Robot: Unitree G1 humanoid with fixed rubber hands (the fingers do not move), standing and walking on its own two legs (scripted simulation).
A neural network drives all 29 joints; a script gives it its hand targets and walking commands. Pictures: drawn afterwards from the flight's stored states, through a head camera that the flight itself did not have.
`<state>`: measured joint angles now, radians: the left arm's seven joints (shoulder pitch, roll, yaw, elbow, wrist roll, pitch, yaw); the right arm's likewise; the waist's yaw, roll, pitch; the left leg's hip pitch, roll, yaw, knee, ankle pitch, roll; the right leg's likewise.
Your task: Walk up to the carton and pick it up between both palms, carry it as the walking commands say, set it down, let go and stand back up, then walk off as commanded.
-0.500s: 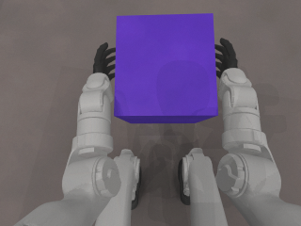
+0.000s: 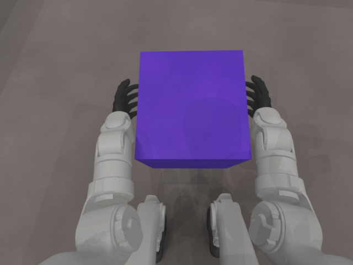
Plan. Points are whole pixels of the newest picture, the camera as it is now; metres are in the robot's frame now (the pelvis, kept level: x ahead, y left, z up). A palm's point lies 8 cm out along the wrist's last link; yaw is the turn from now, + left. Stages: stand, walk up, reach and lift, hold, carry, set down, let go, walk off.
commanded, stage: reach and lift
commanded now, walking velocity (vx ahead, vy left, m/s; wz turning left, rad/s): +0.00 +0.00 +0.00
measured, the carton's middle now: (190, 119) +0.45 -0.01 -0.11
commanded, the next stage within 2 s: none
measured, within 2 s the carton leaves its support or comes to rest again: neither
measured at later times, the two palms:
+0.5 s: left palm (110, 108) +0.42 +0.15 +0.04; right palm (274, 105) +0.43 -0.16 +0.03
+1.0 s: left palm (91, 104) +0.40 +0.15 +0.11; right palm (294, 101) +0.40 -0.16 +0.10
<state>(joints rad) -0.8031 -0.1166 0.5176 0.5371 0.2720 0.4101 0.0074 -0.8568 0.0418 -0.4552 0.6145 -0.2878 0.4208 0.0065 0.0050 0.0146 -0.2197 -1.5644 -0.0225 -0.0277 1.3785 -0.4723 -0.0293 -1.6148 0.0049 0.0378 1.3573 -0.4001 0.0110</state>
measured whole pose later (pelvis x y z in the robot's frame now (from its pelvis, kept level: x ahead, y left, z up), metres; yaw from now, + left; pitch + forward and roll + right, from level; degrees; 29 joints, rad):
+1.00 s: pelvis +0.04 +0.00 +0.13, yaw -1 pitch +20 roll +1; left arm -0.49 -0.21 0.47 0.39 0.33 0.42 -0.05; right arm -0.53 0.15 -0.42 0.44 -0.35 0.43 0.05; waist 0.01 0.02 -0.10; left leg -0.82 -0.01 -0.03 0.78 -0.30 -0.02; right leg -0.87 0.00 0.04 0.77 -0.25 0.01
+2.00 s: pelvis +0.06 +0.00 +0.17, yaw -1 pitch -7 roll +0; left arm -0.33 -0.17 0.30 0.27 0.30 0.71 -0.04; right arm -0.34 0.17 -0.30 0.27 -0.33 0.71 0.03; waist 0.01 0.02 0.04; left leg -0.04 0.00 -0.04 0.36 -0.20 -0.01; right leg -0.09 0.00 0.03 0.36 -0.15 0.01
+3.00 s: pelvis +0.06 +0.00 +0.18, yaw -1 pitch -8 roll +0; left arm -0.25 -0.15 0.22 0.20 0.27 0.74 -0.03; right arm -0.25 0.15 -0.22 0.17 -0.29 0.76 0.01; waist 0.00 0.01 0.05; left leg -0.02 0.00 -0.05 0.35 -0.20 -0.01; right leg -0.06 0.00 0.03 0.34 -0.15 0.01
